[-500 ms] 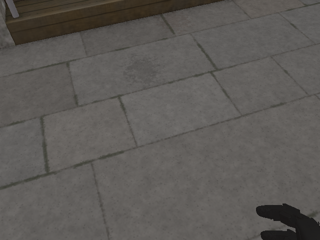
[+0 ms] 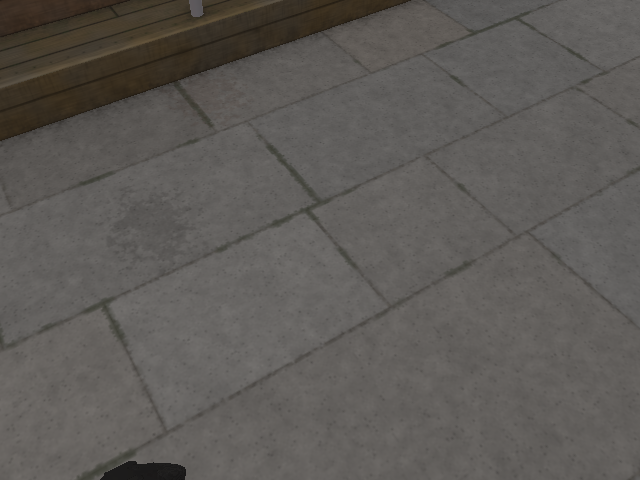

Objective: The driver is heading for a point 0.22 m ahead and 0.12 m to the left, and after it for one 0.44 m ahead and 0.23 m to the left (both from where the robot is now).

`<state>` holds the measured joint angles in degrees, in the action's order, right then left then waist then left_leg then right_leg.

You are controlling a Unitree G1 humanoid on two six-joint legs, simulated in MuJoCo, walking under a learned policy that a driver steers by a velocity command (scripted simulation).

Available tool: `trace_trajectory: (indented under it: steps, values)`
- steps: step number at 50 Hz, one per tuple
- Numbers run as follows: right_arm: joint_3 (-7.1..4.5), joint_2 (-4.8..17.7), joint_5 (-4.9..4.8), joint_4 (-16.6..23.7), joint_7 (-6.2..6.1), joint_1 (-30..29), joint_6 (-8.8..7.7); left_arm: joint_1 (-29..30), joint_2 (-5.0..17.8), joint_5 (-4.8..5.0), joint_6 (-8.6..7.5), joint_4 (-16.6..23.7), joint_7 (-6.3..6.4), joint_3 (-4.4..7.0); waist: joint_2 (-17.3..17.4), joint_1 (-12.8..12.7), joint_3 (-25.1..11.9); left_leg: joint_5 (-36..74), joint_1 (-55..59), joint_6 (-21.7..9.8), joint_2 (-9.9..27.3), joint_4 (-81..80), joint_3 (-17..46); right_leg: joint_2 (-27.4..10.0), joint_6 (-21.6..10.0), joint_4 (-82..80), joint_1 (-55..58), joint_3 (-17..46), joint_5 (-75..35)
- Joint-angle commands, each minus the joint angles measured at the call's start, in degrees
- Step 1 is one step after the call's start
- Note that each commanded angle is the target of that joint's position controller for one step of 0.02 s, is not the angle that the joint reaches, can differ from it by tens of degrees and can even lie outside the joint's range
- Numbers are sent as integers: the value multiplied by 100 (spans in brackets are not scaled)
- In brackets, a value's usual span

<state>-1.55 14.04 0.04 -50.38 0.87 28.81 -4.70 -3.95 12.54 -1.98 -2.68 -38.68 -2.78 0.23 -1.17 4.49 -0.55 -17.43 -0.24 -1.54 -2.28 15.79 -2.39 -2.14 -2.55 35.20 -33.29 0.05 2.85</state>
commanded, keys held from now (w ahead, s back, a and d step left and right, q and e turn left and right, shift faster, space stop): w+q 0.02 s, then q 0.98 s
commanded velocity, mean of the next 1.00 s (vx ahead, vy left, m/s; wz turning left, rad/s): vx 0.13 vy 0.00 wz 0.49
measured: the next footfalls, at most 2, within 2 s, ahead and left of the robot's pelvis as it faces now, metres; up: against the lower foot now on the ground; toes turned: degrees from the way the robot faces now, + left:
right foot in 0.06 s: +0.19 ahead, -0.12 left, +0.00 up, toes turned +1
left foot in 0.52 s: +0.24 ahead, +0.11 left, +0.00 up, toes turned +18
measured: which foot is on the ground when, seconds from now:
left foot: down 0.00-0.08, up 0.10-0.50, down 0.52-1.00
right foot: up 0.00-0.04, down 0.06-0.52, up 0.54-0.98, down 1.00-1.00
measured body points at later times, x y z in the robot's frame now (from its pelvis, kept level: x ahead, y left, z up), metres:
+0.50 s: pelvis +0.16 -0.01 -0.01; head +0.17 +0.01 +0.44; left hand +0.17 +0.26 -0.14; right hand +0.36 -0.21 -0.11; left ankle +0.20 +0.10 -0.73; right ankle +0.16 -0.12 -0.74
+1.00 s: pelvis +0.17 -0.01 -0.01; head +0.19 +0.00 +0.44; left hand +0.16 +0.29 -0.11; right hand +0.41 -0.19 -0.12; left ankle +0.20 +0.10 -0.74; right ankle +0.24 -0.10 -0.74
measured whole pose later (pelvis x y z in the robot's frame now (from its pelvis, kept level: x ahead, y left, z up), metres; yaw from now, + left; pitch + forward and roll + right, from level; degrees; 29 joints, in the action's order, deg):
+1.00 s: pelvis +0.17 -0.01 -0.01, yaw +33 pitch +1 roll -1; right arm -4.7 16.1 1.1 -38.6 0.8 15.5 3.5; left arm -11.1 14.8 -0.3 1.4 -40.7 2.1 1.6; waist 1.6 2.0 0.7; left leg -5.9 -21.1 -3.2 -9.3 26.8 11.4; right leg 3.6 -1.3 32.8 -17.2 3.5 21.2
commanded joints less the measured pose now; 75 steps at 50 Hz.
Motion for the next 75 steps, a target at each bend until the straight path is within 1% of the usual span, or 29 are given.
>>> trace_trajectory:
  steps: [1,3,4,5,6,9,16,25,26,27,28,29,31,34,44,49,50,51,52,53,54,57,63,69,71,72,73,74,75]
  values:
    - [-240,956,70,321,-18,-132,-4,-30,566,32,-127,368,65,174,633,-421,209,2886,-702,-717,1416,170,958,292,-173,-344,1145,-184,488]
    - [-191,775,59,309,-52,-17,-22,-1545,785,-183,-339,10,245,280,30,-1022,-625,3011,-1382,-393,823,2368,519,-134,-441,-774,3212,292,279]
    - [-101,364,103,576,-77,105,-21,-2311,1260,-277,-359,48,347,341,-846,-1143,-1441,15,-2277,-257,352,4121,105,-1952,-656,-682,4288,2054,-1001]
    - [-171,418,-113,662,-114,592,68,-2227,1640,-87,-238,-26,395,475,-1739,-851,-1929,-1697,-3340,-140,-253,5534,222,-2595,-1420,-1213,4659,3715,-1931]
    - [-249,714,15,591,-162,222,184,-1875,1164,75,-183,65,388,382,-653,-779,-1368,-1467,-3654,-152,132,5893,553,-2285,-1342,-1139,4182,2943,-2182]
    - [-262,454,96,683,-52,-350,352,-1175,472,123,-214,50,389,187,-443,-384,-425,-703,-3362,7,516,5223,512,-1555,-852,-1555,2771,1090,-2689]
    - [-250,173,165,985,67,-869,629,-1065,620,86,-190,-105,493,262,-579,-191,-177,405,-3053,192,462,4144,209,-1248,-798,-1898,2121,-386,-2788]
    - [-265,324,182,1514,54,-1379,513,-1185,1046,106,107,-263,475,469,-353,-327,-194,457,-1843,-222,246,1607,-182,-1469,-463,-668,2372,-734,-1425]
    - [-323,520,222,1430,58,-1114,450,-1480,993,85,167,-377,479,473,191,-292,-392,1081,-1290,-310,219,1043,81,-1152,-200,198,2281,-927,-859]
    - [-481,1185,260,1493,-15,-820,389,-1723,798,16,231,-221,472,424,1458,-309,-556,2873,-680,-597,1490,749,1804,-621,152,1781,1375,-1232,998]
    - [-613,1666,70,1538,-54,-639,475,-1563,611,84,355,86,484,348,2203,-245,-781,4128,-185,-1661,2431,499,3468,419,380,2723,34,-746,3749]
    - [-584,1451,-50,1505,-78,-445,554,-1282,772,-11,452,31,485,363,1227,-58,-842,3137,-238,-1769,2277,301,3234,191,415,3231,-118,-54,3552]
    - [-436,1029,57,1561,-128,-1191,693,-956,683,69,453,7,425,363,689,-406,-99,1640,-1093,-1357,1550,97,2399,-1,396,2897,-145,197,2501]
    - [-390,843,54,1676,-106,-1567,672,-1113,736,-36,488,-93,386,383,684,-568,-251,1781,-1434,-1120,1115,84,1997,146,414,2804,282,105,1946]
    - [-523,1072,155,1566,-64,-1245,711,-611,684,94,455,120,445,297,818,-246,-237,126,-1426,-1144,973,11,2920,421,356,1164,635,309,2044]
    - [-547,1051,86,1563,-1,-1561,764,-1232,717,199,316,40,527,277,899,-565,-239,305,-1943,-718,683,163,3258,708,31,-736,2092,258,1734]
    - [-524,954,28,1566,-23,-1592,750,-1419,840,162,275,-3,581,313,741,-657,-214,-245,-2328,-412,416,325,3098,465,-63,-1486,2666,423,1467]
    - [-452,631,-25,1592,-47,-1343,728,-1349,1327,78,257,96,636,408,-242,-492,-277,-1232,-2821,-58,-107,1333,2439,-768,-345,-2177,3047,1607,2227]
    - [-497,698,2,1668,-91,-1483,693,-789,1701,32,275,310,620,478,-1266,-489,132,-1359,-3647,97,-1042,2768,947,-1904,-863,-2661,2515,3051,2271]
    - [-593,1096,239,1573,-96,-1561,675,-707,1417,-16,285,292,589,433,-627,-412,235,-1208,-3335,172,-502,3841,993,-1941,-1100,-2359,1988,2594,1183]
    - [-607,1054,227,1442,-50,-1404,683,-485,1050,21,265,335,572,328,-373,-220,153,-927,-3073,174,-489,4377,976,-1575,-1008,-2147,1847,2008,398]
    - [-556,932,162,1202,83,-1012,821,-263,853,46,249,452,552,274,-638,-121,-26,-504,-3160,339,-381,5340,687,-964,-824,-1841,2241,817,-803]
    - [-400,710,83,1447,185,-1769,924,-1089,1084,46,257,238,532,413,-760,-653,-66,-740,-3310,524,-42,4134,384,-1263,-977,-1566,3244,548,-1271]
    - [-317,673,-13,1627,185,-1846,885,-996,1340,26,290,170,396,524,-1051,-641,-180,-947,-1976,206,-14,2440,-167,-1409,-821,-1122,2739,122,-1462]
    - [-302,631,47,1555,138,-1526,796,-901,1358,120,325,128,380,539,-787,-349,-238,65,-1191,41,-114,1086,-234,-1288,-467,-524,2358,-211,-1051]
    - [-345,847,135,1506,75,-1351,718,-1120,1268,107,342,65,364,534,-152,-278,-310,612,-530,-51,123,404,406,-1099,-88,201,1772,-512,-183]
    - [-439,1484,168,1643,21,-1309,637,-1380,720,3,405,253,320,393,1564,-496,-379,1903,248,-401,1880,76,2707,-454,370,1716,304,-973,2802]
    - [-602,1906,78,1583,7,-792,632,-657,803,4,493,570,399,346,1771,57,-308,2572,-201,-1316,2447,179,3325,130,395,2339,-307,-333,3465]
    - [-507,1520,79,1451,5,-641,651,-458,993,3,529,549,375,393,1113,57,-155,1359,-139,-1430,2152,16,3014,-69,344,2709,-468,8,3089]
